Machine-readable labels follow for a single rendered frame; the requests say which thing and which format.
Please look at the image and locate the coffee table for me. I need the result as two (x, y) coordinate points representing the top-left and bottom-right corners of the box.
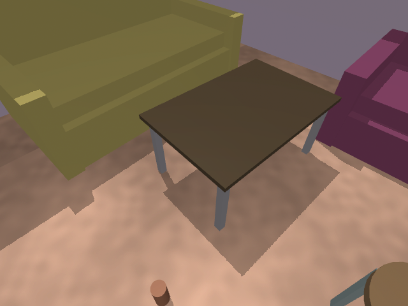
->
(139, 59), (342, 231)

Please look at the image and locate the sofa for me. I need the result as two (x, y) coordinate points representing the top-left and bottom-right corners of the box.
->
(0, 0), (244, 180)

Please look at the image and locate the armchair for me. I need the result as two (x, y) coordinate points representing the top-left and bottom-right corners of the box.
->
(316, 29), (408, 184)

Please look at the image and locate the can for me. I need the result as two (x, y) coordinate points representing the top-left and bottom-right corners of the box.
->
(150, 280), (170, 306)

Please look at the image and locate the stool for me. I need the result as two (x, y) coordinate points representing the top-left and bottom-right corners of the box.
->
(330, 262), (408, 306)

